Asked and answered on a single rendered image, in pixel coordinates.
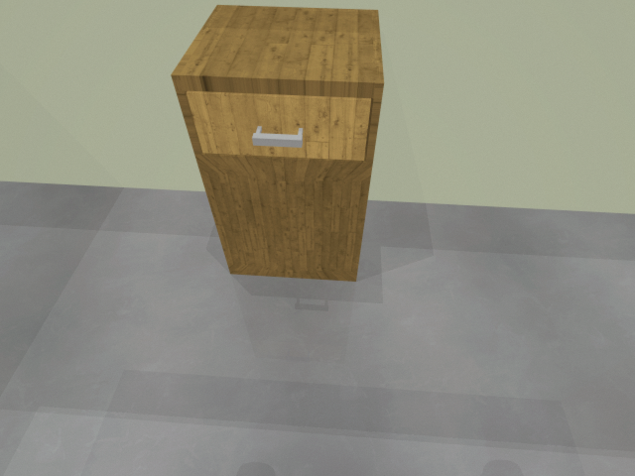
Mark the handle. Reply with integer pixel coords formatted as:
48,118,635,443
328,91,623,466
252,126,303,148

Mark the cabinet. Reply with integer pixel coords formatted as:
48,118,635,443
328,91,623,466
171,5,384,282

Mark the drawer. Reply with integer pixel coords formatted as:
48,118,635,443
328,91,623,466
187,91,371,161

